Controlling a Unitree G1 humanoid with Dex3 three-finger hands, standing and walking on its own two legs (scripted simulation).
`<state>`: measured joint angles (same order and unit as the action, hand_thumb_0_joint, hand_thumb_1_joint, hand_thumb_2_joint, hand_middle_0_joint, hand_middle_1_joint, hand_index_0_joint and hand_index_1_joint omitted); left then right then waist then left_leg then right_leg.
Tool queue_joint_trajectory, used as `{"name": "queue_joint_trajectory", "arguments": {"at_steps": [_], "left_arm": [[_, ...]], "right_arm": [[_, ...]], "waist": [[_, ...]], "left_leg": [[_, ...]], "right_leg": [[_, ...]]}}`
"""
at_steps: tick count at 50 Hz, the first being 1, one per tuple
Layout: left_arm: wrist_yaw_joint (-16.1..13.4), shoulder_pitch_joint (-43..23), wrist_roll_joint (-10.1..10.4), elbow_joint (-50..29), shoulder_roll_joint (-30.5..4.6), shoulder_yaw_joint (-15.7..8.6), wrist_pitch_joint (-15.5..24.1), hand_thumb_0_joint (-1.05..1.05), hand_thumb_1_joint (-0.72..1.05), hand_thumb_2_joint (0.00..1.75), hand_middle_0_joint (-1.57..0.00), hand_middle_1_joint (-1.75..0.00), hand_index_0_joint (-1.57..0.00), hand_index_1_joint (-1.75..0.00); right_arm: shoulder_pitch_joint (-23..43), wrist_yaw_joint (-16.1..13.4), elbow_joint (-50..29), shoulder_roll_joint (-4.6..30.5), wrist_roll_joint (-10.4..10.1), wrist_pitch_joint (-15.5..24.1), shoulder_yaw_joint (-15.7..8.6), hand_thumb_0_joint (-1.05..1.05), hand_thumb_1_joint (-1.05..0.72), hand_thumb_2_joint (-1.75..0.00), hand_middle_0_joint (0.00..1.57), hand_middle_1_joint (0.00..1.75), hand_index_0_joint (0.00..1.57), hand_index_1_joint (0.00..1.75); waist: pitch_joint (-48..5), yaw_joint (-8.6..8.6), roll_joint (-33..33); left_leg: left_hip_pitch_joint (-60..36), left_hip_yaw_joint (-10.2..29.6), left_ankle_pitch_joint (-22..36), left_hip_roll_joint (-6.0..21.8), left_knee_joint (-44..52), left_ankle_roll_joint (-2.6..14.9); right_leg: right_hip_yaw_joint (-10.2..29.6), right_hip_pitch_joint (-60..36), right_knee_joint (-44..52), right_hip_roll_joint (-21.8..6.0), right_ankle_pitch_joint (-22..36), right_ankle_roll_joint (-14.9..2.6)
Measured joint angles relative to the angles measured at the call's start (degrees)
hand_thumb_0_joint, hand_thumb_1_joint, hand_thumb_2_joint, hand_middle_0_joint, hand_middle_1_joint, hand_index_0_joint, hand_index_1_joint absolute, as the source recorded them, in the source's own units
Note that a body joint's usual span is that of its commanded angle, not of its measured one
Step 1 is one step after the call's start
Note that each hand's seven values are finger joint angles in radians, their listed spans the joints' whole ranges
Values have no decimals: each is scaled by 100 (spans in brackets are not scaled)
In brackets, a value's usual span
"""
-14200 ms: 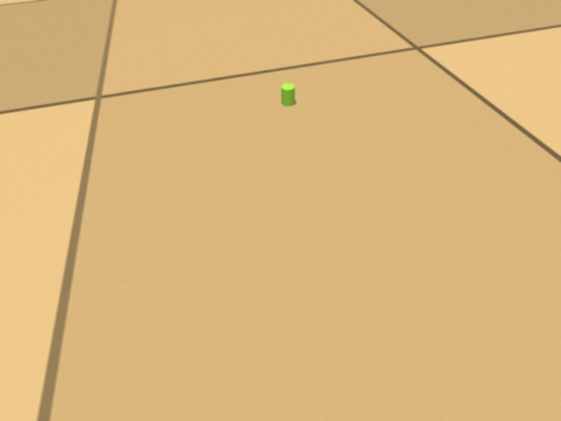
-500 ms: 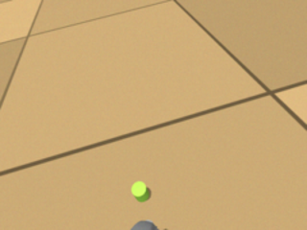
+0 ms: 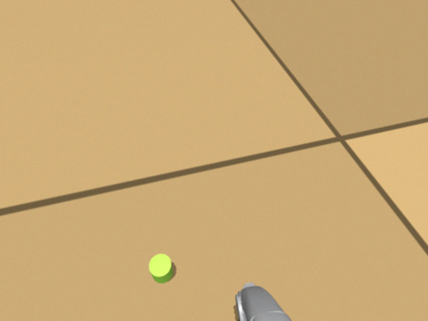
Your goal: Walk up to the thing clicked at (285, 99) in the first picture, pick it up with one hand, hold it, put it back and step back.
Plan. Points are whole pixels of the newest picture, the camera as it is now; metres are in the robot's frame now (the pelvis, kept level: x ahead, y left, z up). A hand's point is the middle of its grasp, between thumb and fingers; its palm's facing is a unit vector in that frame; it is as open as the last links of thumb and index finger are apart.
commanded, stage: walk up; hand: left
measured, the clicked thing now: (161, 268) +0.39 +0.19 -0.70
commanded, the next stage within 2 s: stand in 1.32 s
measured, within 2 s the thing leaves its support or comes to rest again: neither
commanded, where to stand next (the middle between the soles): +0.04 +0.01 m, yaw -4 degrees
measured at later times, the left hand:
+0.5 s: hand out of the picture +0.09 +0.25 -0.14, palm faces +0.03 -0.90 -0.44, open 7.4 cm
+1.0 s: hand out of the picture -0.07 +0.23 -0.11, palm faces -0.01 -0.90 -0.44, open 7.4 cm
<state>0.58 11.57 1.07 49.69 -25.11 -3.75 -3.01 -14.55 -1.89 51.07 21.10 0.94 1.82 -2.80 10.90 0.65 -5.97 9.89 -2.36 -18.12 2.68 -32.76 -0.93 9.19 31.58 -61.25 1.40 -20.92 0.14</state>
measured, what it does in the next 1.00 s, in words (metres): steps on the spot: right foot, then left foot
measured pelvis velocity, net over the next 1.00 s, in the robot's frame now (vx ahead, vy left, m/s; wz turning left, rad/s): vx -0.07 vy -0.05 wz -0.05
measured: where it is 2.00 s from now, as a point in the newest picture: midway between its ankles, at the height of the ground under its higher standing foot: outside the picture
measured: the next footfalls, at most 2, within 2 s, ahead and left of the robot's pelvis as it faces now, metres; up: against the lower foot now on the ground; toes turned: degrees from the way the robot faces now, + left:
right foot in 0.12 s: +0.12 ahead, -0.15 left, +0.00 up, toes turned -1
left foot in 0.50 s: -0.04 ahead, +0.12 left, +0.00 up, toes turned -1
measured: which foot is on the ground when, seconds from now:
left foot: down 0.00-0.14, up 0.16-0.48, down 0.50-0.86, up 0.88-1.00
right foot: up 0.00-0.10, down 0.12-0.54, up 0.56-0.82, down 0.84-1.00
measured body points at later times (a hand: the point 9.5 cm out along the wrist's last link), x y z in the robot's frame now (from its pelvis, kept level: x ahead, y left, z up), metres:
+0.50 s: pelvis -0.06 -0.02 -0.03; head -0.02 -0.03 +0.42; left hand +0.09 +0.30 -0.11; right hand +0.03 -0.33 -0.16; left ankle -0.08 +0.12 -0.73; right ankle +0.08 -0.14 -0.73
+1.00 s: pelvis -0.07 -0.05 +0.01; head -0.06 -0.08 +0.46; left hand -0.07 +0.28 -0.09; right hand -0.01 -0.38 -0.12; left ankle -0.04 +0.10 -0.67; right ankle -0.11 -0.14 -0.73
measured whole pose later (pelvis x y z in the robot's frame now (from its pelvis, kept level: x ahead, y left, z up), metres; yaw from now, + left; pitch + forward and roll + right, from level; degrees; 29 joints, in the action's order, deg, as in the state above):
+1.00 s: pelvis -0.07 -0.05 +0.01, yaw -3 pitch -4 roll +1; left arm 0.9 23.7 -0.9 53.4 -21.4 -3.2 4.7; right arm -15.8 2.4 50.6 25.4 0.6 -1.1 -4.1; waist 4.2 -2.1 3.8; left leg 24.2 6.6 -22.1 -2.5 -56.9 2.0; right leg -2.3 4.4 -26.1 1.0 -18.1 -2.5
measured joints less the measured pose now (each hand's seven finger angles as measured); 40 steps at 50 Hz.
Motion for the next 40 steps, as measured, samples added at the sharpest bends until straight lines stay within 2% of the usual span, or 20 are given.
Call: {"name": "queue_joint_trajectory", "arguments": {"at_steps": [3,6,7,8,11,14,17,19,21,24,25,26,27,29,30,31,33,35,37,40], "left_arm": [[-41,-177,72,-71,88,98,45,1,91,90,-20,-30,-20,-30],[-52,-214,13,-31,192,152,151,1,91,90,-20,-30,-20,-30],[-69,-286,-31,26,301,144,183,1,91,90,-20,-30,-20,-30],[-75,-342,-84,27,375,151,205,1,91,90,-20,-30,-20,-30],[-90,-493,-157,-166,422,194,208,1,91,90,-21,-30,-20,-30],[-150,-625,-172,-357,447,196,163,1,90,90,-21,-30,-20,-30],[-246,-697,-194,-517,480,172,182,1,90,90,-21,-30,-20,-30],[-295,-729,-213,-569,515,164,225,1,90,90,-21,-30,-20,-30],[-290,-721,-256,-581,537,150,247,1,90,90,-21,-30,-20,-30],[-201,-658,-307,-527,474,148,208,1,90,90,-21,-30,-20,-30],[-174,-645,-286,-476,410,136,186,1,90,90,-21,-30,-20,-30],[-174,-590,-260,-405,336,105,165,1,90,90,-21,-30,-20,-30],[-193,-474,-231,-310,301,76,144,1,90,90,-21,-30,-20,-30],[-233,-218,-207,0,308,38,102,1,90,90,-21,-30,-20,-30],[-227,-133,-191,150,287,20,84,1,90,90,-21,-30,-20,-30],[-207,-56,-154,258,241,-8,85,1,90,90,-21,-30,-20,-30],[-149,118,-128,386,123,-77,123,1,90,90,-21,-30,-20,-30],[-41,334,-156,473,57,-126,164,1,91,90,-21,-30,-20,-30],[70,603,-188,529,40,-129,198,1,91,90,-20,-30,-20,-30],[174,894,-252,612,26,-121,243,1,91,90,-20,-30,-20,-30]], "right_arm": [[291,21,-163,96,-6,-206,-12,1,-90,-90,20,30,21,30],[565,59,-337,264,-99,-369,-36,1,-90,-90,20,30,21,30],[725,58,-351,357,-139,-414,-56,1,-90,-90,20,30,21,30],[871,46,-370,397,-183,-456,-68,1,-90,-90,20,30,20,30],[1100,-31,-438,302,-253,-539,-35,1,-90,-90,20,30,20,29],[1078,-11,-471,229,-305,-581,14,1,-91,-90,20,30,20,29],[916,-2,-463,231,-254,-637,49,1,-90,-90,20,30,20,29],[809,-1,-376,259,-215,-631,54,1,-90,-90,20,30,20,30],[681,32,-238,269,-173,-580,59,1,-90,-90,20,30,20,30],[407,150,-37,256,-81,-475,55,1,-90,-90,20,30,20,30],[337,187,47,221,-32,-443,33,1,-90,-90,20,30,20,30],[307,230,128,161,34,-450,13,1,-90,-90,20,30,20,30],[251,278,159,137,106,-478,2,1,-90,-90,20,30,20,30],[113,353,156,188,157,-523,-13,1,-90,-90,20,30,20,30],[67,354,170,197,180,-523,-25,1,-90,-90,20,30,21,30],[41,336,196,184,204,-513,-26,1,-90,-90,20,30,21,30],[21,299,233,127,216,-450,-9,1,-90,-90,20,30,20,30],[-18,352,217,114,214,-344,-30,1,-90,-90,20,30,20,30],[-81,411,146,159,222,-265,-75,1,-90,-90,20,30,21,30],[-158,431,-15,269,228,-165,-130,1,-90,-90,20,30,21,30]], "waist": [[163,2,156],[175,-29,424],[282,-18,705],[383,16,886],[548,-82,864],[472,-133,871],[272,-182,940],[159,-185,1001],[26,-167,1006],[-242,-84,866],[-276,-95,710],[-270,-163,478],[-331,-211,347],[-552,-55,466],[-605,47,543],[-634,89,556],[-685,51,461],[-728,-7,416],[-806,-64,460],[-880,-121,552]], "left_leg": [[235,-46,-110,104,-219,-78],[604,-133,-496,237,-906,-108],[751,-21,-627,398,-1268,9],[931,204,-930,367,-1694,104],[1471,565,-1802,-305,-3181,162],[1806,821,-1712,-728,-4137,113],[1840,1031,-1454,-885,-4566,13],[1661,1086,-1322,-845,-4290,-47],[1318,968,-1303,-684,-3367,-71],[648,574,-1374,-428,-1436,52],[493,468,-937,-475,-1065,90],[376,319,-699,-584,-953,104],[313,197,-614,-622,-904,117],[354,263,-591,-470,-919,214],[362,358,-545,-384,-871,248],[359,402,-459,-328,-766,253],[365,368,-259,-282,-493,205],[360,326,-166,-240,-274,211],[333,275,-161,-168,-119,288],[314,171,-76,-57,-22,373]], "right_leg": [[-339,-218,924,-162,249,25],[-647,-774,2186,-189,792,35],[-735,-790,2169,-24,765,8],[-788,-749,2071,58,723,-23],[-629,-590,1949,-52,752,-127],[-607,-494,2120,-156,931,-151],[-664,-364,2163,-190,1041,-157],[-739,-337,2178,-211,1096,-147],[-822,-336,2163,-261,1113,-161],[-962,-306,2021,-424,1071,-114],[-917,-295,1925,-513,1048,-71],[-746,-295,1818,-588,955,-43],[-582,-261,1678,-560,568,-62],[-497,-154,1053,-253,-374,-68],[-476,-141,664,-89,-553,-84],[-411,-142,341,40,-529,-100],[-282,-227,26,168,-324,-116],[-466,-523,172,112,-318,-64],[-770,-939,626,16,-555,-5],[-980,-1541,1600,-90,-1001,-59]]}}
